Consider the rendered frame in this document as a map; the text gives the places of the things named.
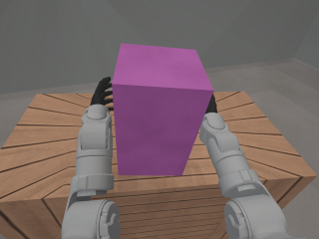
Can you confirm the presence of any right robot upper arm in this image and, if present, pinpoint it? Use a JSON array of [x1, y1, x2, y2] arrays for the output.
[[224, 194, 307, 239]]

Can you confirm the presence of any right robot hand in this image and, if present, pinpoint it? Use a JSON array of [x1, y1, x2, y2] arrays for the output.
[[205, 94, 217, 114]]

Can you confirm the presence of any robot left forearm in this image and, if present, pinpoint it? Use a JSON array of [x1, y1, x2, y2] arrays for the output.
[[61, 104, 115, 237]]

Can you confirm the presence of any carton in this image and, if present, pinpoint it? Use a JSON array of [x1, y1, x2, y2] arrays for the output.
[[112, 43, 213, 176]]

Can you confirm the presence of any left robot hand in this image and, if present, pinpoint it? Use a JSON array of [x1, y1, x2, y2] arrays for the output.
[[90, 77, 114, 112]]

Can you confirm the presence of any robot right forearm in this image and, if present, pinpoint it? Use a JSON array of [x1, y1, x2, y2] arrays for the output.
[[199, 113, 288, 231]]

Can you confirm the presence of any left robot upper arm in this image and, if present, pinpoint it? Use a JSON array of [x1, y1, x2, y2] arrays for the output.
[[62, 199, 121, 239]]

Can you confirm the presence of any pedestal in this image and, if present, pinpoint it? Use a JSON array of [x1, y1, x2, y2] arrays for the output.
[[0, 92, 318, 239]]

